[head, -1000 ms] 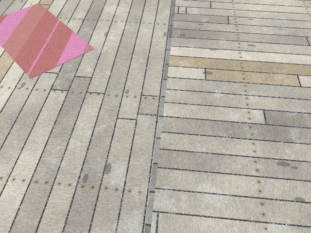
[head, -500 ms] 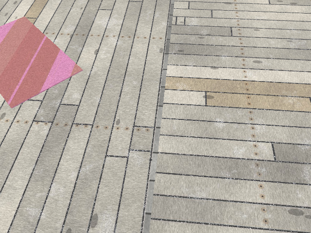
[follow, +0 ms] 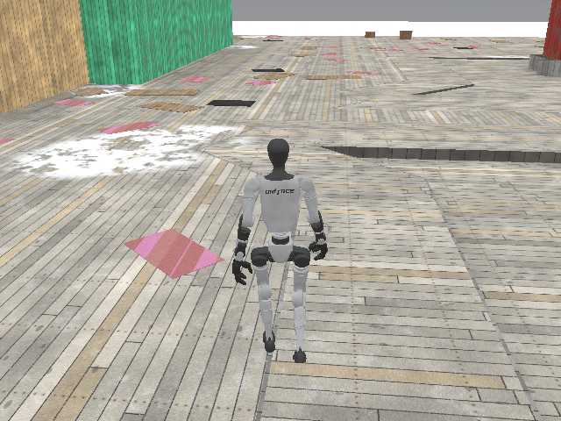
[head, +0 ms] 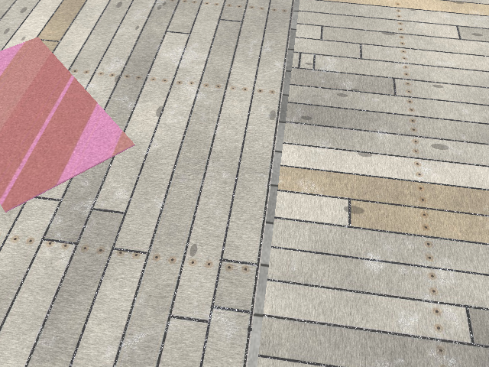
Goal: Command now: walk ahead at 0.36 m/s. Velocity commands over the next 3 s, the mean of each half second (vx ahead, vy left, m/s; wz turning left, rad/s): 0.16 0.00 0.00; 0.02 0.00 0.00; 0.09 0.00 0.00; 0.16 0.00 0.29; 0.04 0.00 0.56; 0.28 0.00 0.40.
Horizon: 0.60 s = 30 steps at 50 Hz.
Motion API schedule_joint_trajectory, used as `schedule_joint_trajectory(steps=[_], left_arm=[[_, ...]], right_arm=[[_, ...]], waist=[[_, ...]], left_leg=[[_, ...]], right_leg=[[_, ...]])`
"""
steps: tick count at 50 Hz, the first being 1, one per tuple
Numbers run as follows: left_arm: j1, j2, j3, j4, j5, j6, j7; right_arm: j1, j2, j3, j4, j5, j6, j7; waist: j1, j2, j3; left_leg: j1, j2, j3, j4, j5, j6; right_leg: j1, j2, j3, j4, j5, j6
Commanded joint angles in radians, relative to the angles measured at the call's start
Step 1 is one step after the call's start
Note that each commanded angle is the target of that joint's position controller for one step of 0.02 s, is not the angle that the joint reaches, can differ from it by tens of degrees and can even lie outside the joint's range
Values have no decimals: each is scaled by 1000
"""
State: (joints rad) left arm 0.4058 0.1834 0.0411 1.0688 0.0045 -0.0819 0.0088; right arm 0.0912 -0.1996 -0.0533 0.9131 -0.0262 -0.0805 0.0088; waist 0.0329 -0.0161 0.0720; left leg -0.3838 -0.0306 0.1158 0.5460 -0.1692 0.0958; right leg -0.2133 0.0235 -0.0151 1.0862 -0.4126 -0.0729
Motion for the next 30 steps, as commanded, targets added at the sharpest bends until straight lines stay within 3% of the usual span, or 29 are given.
schedule_joint_trajectory(steps=[1, 2, 3, 5, 7, 8, 9, 14, 17, 18, 19, 20, 21, 22, 24, 27, 30], left_arm=[[12, 67, 21, -57, 15, -4, 3], [36, 52, 20, -53, 28, 12, 0], [65, 30, 18, -43, 31, 26, -3], [48, 26, 19, -45, 32, 43, -4], [4, 30, 16, -55, 27, 51, -4], [-20, 18, 8, -65, 21, 53, -5], [-79, 29, 8, -73, 21, 53, -3], [-154, 31, -7, -76, 10, 61, 16], [-143, 30, -11, -57, 12, 53, 25], [-125, 33, -14, -48, 15, 44, 28], [-82, 88, -4, -33, 20, 34, 34], [-84, 126, -1, -32, 18, 31, 34], [-115, 81, -11, -28, 0, 40, 31], [-150, 50, -18, -38, 4, 44, 23], [-160, 41, -20, -30, 7, 51, 24], [-130, 44, -17, -2, -5, 51, 34], [-125, 38, -19, 11, -2, 53, 34]], right_arm=[[160, -72, -15, 28, 14, -12, -4], [169, -34, -1, 45, 19, -17, -8], [187, -42, 2, 59, 15, -25, -10], [215, -63, 4, 78, 13, -35, -12], [222, -83, 7, 83, 8, -31, -16], [188, -99, 8, 75, 8, -26, -17], [216, -73, 17, 85, 9, -22, -18], [299, -71, 29, 128, 6, -2, -27], [277, -59, 37, 136, 8, 13, -37], [279, -56, 38, 140, 11, 16, -39], [314, -46, 40, 139, 8, 16, -42], [435, -8, 43, 160, 13, 19, -41], [465, 25, 52, 192, 20, 36, -48], [430, -9, 45, 196, 15, 45, -52], [351, -31, 37, 186, 13, 55, -49], [337, -4, 46, 192, 14, 55, -48], [328, -2, 48, 207, 15, 56, -55]], waist=[[-34, 24, -72], [-4, 32, -64], [8, 77, -73], [24, 79, -78], [30, 85, -86], [39, 106, -95], [12, 91, -74], [-28, 117, -94], [-16, 98, -62], [-3, 62, -55], [-18, 0, -90], [-87, -87, -109], [-75, -133, -115], [-69, -94, -54], [-51, -57, -13], [-46, -22, -33], [-40, 10, -33]], left_leg=[[301, 329, -346, -279, 496, 165], [226, 285, -260, -292, 602, 128], [200, 289, -228, -283, 715, 139], [194, 260, -169, -280, 826, 134], [205, 229, -122, -276, 845, 117], [182, 221, -99, -283, 758, 119], [176, 198, -77, -279, 793, 94], [252, 228, -108, -234, 740, 93], [242, 238, -148, -182, 564, 80], [216, 219, -153, -155, 448, 48], [172, 179, -146, -116, 276, 12], [106, 111, -115, -108, -21, -12], [165, 74, -89, -146, -171, -27], [194, 74, -103, -177, -150, -32], [232, 92, -128, -205, -44, -30], [249, 119, -138, -220, 29, -33], [256, 122, -138, -232, 29, -38]], right_leg=[[-320, -74, 58, 156, 57, 1], [-249, -86, 52, 105, 66, 9], [-209, -74, 46, 73, 59, 19], [-208, -55, 30, 16, 93, 36], [-222, -55, 6, -91, 152, 45], [-194, -63, 0, -191, 180, 51], [-181, -55, -20, -246, 215, 50], [-124, -46, -32, -404, 245, 36], [-38, -44, -28, -574, 245, 18], [40, -65, 0, -697, 371, 13], [152, -155, 86, -701, 607, 5], [229, -258, 169, -652, 854, -49], [150, -287, 198, -669, 784, -101], [73, -247, 186, -698, 662, -83], [21, -169, 128, -712, 536, -34], [62, -139, 103, -714, 520, -14], [81, -140, 103, -718, 524, -14]])
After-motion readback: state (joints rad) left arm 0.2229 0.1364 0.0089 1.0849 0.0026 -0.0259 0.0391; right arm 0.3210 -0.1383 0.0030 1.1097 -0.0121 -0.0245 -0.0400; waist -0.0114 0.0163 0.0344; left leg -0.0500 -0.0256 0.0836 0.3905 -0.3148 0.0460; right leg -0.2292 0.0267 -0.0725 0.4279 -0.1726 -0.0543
